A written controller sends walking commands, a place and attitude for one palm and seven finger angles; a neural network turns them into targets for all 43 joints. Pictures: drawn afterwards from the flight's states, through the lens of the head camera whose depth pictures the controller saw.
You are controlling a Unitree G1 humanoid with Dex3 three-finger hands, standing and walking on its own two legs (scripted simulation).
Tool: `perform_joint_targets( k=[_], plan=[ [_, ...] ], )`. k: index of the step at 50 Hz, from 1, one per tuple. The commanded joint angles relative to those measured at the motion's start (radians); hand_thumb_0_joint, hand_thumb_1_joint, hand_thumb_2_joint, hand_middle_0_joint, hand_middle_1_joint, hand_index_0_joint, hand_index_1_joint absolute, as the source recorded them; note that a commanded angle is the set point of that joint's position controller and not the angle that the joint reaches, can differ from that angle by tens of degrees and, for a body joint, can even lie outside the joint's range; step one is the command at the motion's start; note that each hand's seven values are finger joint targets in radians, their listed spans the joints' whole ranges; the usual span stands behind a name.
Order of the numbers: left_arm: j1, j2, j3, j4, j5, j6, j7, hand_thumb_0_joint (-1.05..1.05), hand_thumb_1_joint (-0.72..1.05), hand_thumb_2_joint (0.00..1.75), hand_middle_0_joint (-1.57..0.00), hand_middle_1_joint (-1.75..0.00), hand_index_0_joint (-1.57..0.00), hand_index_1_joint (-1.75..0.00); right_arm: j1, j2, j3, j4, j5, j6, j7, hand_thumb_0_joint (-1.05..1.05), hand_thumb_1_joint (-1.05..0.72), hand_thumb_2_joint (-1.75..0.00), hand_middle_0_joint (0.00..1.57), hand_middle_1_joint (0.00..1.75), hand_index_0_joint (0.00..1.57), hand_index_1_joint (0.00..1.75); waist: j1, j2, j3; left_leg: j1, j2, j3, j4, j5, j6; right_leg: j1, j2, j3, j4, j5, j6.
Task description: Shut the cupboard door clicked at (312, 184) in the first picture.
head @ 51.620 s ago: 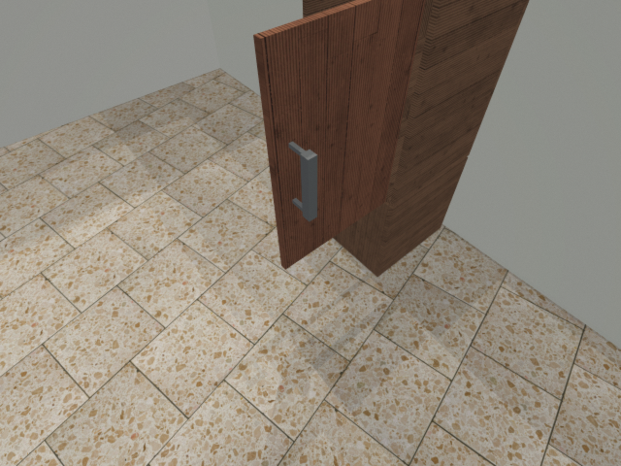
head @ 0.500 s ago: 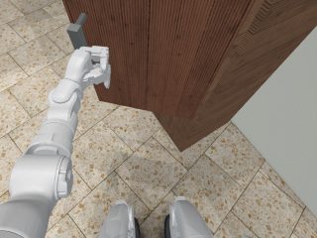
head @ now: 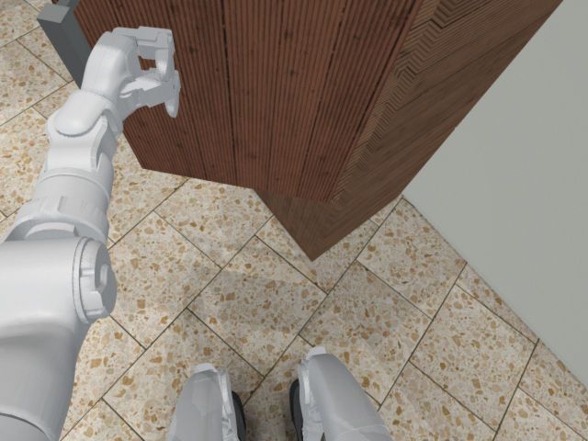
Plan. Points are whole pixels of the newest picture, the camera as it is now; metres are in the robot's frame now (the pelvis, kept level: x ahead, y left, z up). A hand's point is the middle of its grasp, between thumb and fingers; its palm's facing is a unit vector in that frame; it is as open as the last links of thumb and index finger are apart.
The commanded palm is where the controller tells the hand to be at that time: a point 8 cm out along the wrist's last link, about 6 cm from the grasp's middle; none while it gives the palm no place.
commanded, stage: push the door shut along its arc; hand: left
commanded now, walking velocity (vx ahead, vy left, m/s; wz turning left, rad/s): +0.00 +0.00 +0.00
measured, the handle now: (96, 64) +0.59 +0.17 +0.08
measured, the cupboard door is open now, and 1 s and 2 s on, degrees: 43 30 30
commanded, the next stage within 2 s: pull the fist back off the door in 0.42 s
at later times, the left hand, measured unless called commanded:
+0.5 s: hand (193, 68) +0.56 +0.06 +0.09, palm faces -0.46 -0.89 -0.02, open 3.5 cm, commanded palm +0.60 +0.07 +0.09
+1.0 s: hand (206, 63) +0.56 +0.04 +0.10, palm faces +0.02 -1.00 -0.01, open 3.1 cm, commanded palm +0.52 +0.08 +0.09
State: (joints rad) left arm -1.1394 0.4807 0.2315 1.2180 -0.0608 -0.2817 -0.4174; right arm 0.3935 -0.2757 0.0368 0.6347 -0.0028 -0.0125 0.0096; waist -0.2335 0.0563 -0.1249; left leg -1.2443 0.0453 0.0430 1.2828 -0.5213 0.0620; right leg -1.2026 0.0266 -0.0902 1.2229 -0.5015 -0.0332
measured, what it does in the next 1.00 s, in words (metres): stands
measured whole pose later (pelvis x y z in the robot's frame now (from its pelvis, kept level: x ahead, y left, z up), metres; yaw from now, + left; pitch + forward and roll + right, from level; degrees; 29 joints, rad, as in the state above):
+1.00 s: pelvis +0.01 -0.01 +0.02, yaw +0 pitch +27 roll -2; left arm -1.10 0.30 0.33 1.23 0.03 -0.37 0.11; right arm 0.49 -0.23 0.02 0.64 -0.07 0.00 0.11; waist -0.24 0.08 -0.15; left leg -1.17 0.05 0.06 1.20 -0.50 0.04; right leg -1.15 0.04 -0.07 1.16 -0.48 -0.05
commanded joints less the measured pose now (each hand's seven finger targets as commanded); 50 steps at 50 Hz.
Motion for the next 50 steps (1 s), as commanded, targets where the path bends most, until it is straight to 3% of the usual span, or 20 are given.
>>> perform_joint_targets(
  k=[1,3,4,5,7,12,15,19,26,27,29,31,32,35,38,41,43,44,48,50],
  plan=[
    [-0.526,0.162,0.014,-0.221,-0.027,-0.05,-0.022,0.0,0.9,0.9,-1.3,-1.5,-1.3,-1.5,0.185,-0.191,-0.073,-0.031,0.002,-0.025,-0.015,0.0,-0.9,-0.9,0.2,0.3,0.2,0.3,-0.037,0.12,-0.617,0.54,-0.012,-0.141,-0.099,0.428,-0.01,0.159,0.029,0.063,-0.151,0.298,-0.007],
    [-0.566,0.167,0.007,-0.232,-0.023,-0.041,-0.024,0.0,0.9,0.9,-1.3,-1.5,-1.3,-1.5,0.189,-0.192,-0.074,-0.021,0.001,-0.03,-0.017,0.0,-0.9,-0.9,0.2,0.3,0.2,0.3,-0.047,0.123,-0.604,0.531,-0.011,-0.141,-0.093,0.421,-0.009,0.153,0.029,0.063,-0.152,0.294,-0.006],
    [-0.596,0.13,-0.022,-0.249,-0.034,-0.04,-0.03,0.0,0.9,0.9,-1.3,-1.5,-1.3,-1.5,0.191,-0.188,-0.073,-0.02,0.002,-0.034,-0.018,0.0,-0.9,-0.9,0.2,0.3,0.2,0.3,-0.055,0.148,-0.617,0.557,-0.012,-0.141,-0.088,0.443,-0.007,0.132,0.031,0.06,-0.145,0.303,-0.009],
    [-0.603,0.143,-0.018,-0.252,-0.028,-0.04,-0.032,0.0,0.9,0.9,-1.3,-1.5,-1.3,-1.5,0.191,-0.194,-0.076,-0.01,0.001,-0.034,-0.02,0.0,-0.9,-0.9,0.2,0.3,0.2,0.3,-0.055,0.147,-0.626,0.576,-0.007,-0.146,-0.087,0.451,-0.011,0.124,0.031,0.059,-0.147,0.304,-0.007],
    [-0.615,0.091,-0.059,-0.227,-0.03,-0.024,-0.036,0.0,0.9,0.9,-1.3,-1.5,-1.3,-1.5,0.185,-0.193,-0.076,-0.005,-0.001,-0.037,-0.02,0.0,-0.9,-0.9,0.2,0.3,0.2,0.3,-0.07,0.145,-0.592,0.567,-0.011,-0.146,-0.085,0.427,-0.009,0.097,0.033,0.054,-0.154,0.282,-0.008],
    [-0.688,0.115,-0.048,-0.175,-0.037,0.003,-0.043,0.0,0.9,0.9,-1.3,-1.5,-1.3,-1.5,0.189,-0.198,-0.069,0.018,-0.005,-0.052,-0.033,0.0,-0.9,-0.9,0.2,0.3,0.2,0.3,-0.098,0.098,-0.556,0.489,-0.015,-0.132,-0.064,0.386,0.001,0.11,0.035,0.06,-0.156,0.267,-0.006],
    [-0.732,0.112,-0.054,-0.186,-0.038,0.002,-0.053,0.0,0.9,0.9,-1.3,-1.5,-1.3,-1.5,0.182,-0.198,-0.067,0.03,-0.008,-0.07,-0.037,0.0,-0.9,-0.9,0.2,0.3,0.2,0.3,-0.097,0.145,-0.598,0.507,-0.017,-0.131,-0.045,0.399,0.002,0.094,0.035,0.062,-0.142,0.267,-0.009],
    [-0.766,0.094,-0.07,-0.143,-0.035,0.015,-0.057,0.0,0.9,0.9,-1.3,-1.5,-1.3,-1.5,0.18,-0.198,-0.06,0.047,-0.01,-0.085,-0.043,0.0,-0.9,-0.9,0.2,0.3,0.2,0.3,-0.119,0.143,-0.559,0.488,-0.014,-0.133,-0.032,0.379,0.008,0.045,0.039,0.052,-0.133,0.235,-0.01],
    [-0.842,0.105,-0.078,-0.142,-0.009,0.031,-0.055,0.0,0.9,0.9,-1.3,-1.5,-1.3,-1.5,0.185,-0.203,-0.061,0.067,-0.019,-0.107,-0.044,0.0,-0.9,-0.9,0.2,0.3,0.2,0.3,-0.13,0.196,-0.633,0.504,-0.011,-0.143,-0.004,0.398,0.004,0.008,0.041,0.045,-0.102,0.236,-0.011],
    [-0.825,0.153,0.126,-0.134,-0.072,0.052,0.144,0.0,0.9,0.9,-1.3,-1.5,-1.3,-1.5,0.258,-0.175,-0.05,0.022,-0.025,-0.107,-0.028,0.0,-0.9,-0.9,0.2,0.3,0.2,0.3,-0.088,0.206,-0.631,0.459,0.005,-0.16,-0.031,0.375,-0.015,0.029,0.034,0.056,-0.113,0.232,-0.01],
    [-0.746,0.062,0.079,-0.099,-0.028,0.056,0.3,0.0,0.9,0.9,-1.3,-1.5,-1.3,-1.5,0.259,-0.166,-0.053,0.018,-0.039,-0.101,0.01,0.0,-0.9,-0.9,0.2,0.3,0.2,0.3,-0.09,0.182,-0.616,0.459,0.009,-0.183,-0.055,0.382,-0.022,0.009,0.033,0.049,-0.097,0.214,0.001],
    [-0.702,0.011,0.101,-0.147,-0.015,0.029,0.416,0.0,0.9,0.9,-1.3,-1.5,-1.3,-1.5,0.278,-0.164,-0.066,0.002,-0.061,-0.085,0.039,0.0,-0.9,-0.9,0.2,0.3,0.2,0.3,-0.074,0.153,-0.657,0.472,0.009,-0.175,-0.059,0.398,-0.032,0.049,0.025,0.046,-0.102,0.243,0.008],
    [-0.702,-0.004,0.103,-0.182,0.003,0.001,0.481,0.0,0.9,0.9,-1.3,-1.5,-1.3,-1.5,0.279,-0.157,-0.07,-0.004,-0.072,-0.083,0.054,0.0,-0.9,-0.9,0.2,0.3,0.2,0.3,-0.066,0.174,-0.672,0.476,0.006,-0.167,-0.063,0.406,-0.036,0.064,0.022,0.048,-0.104,0.257,0.01],
    [-0.683,0.0,0.073,-0.248,0.127,-0.113,0.624,0.0,0.9,0.9,-1.3,-1.5,-1.3,-1.5,0.298,-0.154,-0.087,0.003,-0.099,-0.071,0.094,0.0,-0.9,-0.9,0.2,0.3,0.2,0.3,-0.062,0.166,-0.715,0.501,0.006,-0.163,-0.059,0.445,-0.04,0.081,0.024,0.051,-0.101,0.293,0.017],
    [-0.665,0.015,0.032,-0.266,0.197,-0.161,0.62,0.0,0.9,0.9,-1.3,-1.5,-1.3,-1.5,0.315,-0.159,-0.102,0.008,-0.095,-0.041,0.113,0.0,-0.9,-0.9,0.2,0.3,0.2,0.3,-0.065,0.142,-0.717,0.504,-0.003,-0.143,-0.089,0.423,-0.036,0.174,0.024,0.058,-0.131,0.324,0.016],
    [-0.61,0.075,0.093,-0.215,0.156,-0.139,0.571,0.0,0.9,0.9,-1.3,-1.5,-1.3,-1.5,0.305,-0.165,-0.101,-0.003,-0.074,-0.014,0.102,0.0,-0.9,-0.9,0.2,0.3,0.2,0.3,-0.048,0.069,-0.704,0.435,-0.018,-0.117,-0.121,0.355,-0.028,0.303,0.026,0.08,-0.173,0.338,0.02],
    [-0.566,0.056,0.097,-0.192,0.116,-0.121,0.545,0.0,0.9,0.9,-1.3,-1.5,-1.3,-1.5,0.29,-0.157,-0.094,-0.016,-0.062,-0.005,0.092,0.0,-0.9,-0.9,0.2,0.3,0.2,0.3,-0.039,0.035,-0.648,0.389,-0.026,-0.1,-0.152,0.299,-0.025,0.358,0.024,0.09,-0.205,0.319,0.022],
    [-0.541,0.081,0.133,-0.196,0.099,-0.126,0.541,0.0,0.9,0.9,-1.3,-1.5,-1.3,-1.5,0.292,-0.155,-0.089,-0.022,-0.063,-0.005,0.087,0.0,-0.9,-0.9,0.2,0.3,0.2,0.3,-0.019,0.039,-0.646,0.381,-0.028,-0.094,-0.164,0.303,-0.024,0.387,0.023,0.095,-0.209,0.331,0.021],
    [-0.368,-0.011,0.094,-0.203,0.073,-0.176,0.531,0.0,0.9,0.9,-1.3,-1.5,-1.3,-1.5,0.266,-0.136,-0.089,-0.037,-0.059,-0.006,0.087,0.0,-0.9,-0.9,0.2,0.3,0.2,0.3,0.008,-0.014,-0.553,0.371,-0.03,-0.076,-0.194,0.316,-0.026,0.422,0.02,0.097,-0.228,0.374,0.021],
    [-0.289,-0.086,0.041,-0.199,0.077,-0.212,0.524,0.0,0.9,0.9,-1.3,-1.5,-1.3,-1.5,0.257,-0.133,-0.096,-0.03,-0.058,-0.007,0.093,0.0,-0.9,-0.9,0.2,0.3,0.2,0.3,0.013,0.005,-0.513,0.421,-0.028,-0.075,-0.2,0.337,-0.031,0.372,0.02,0.087,-0.229,0.379,0.018]
  ],
)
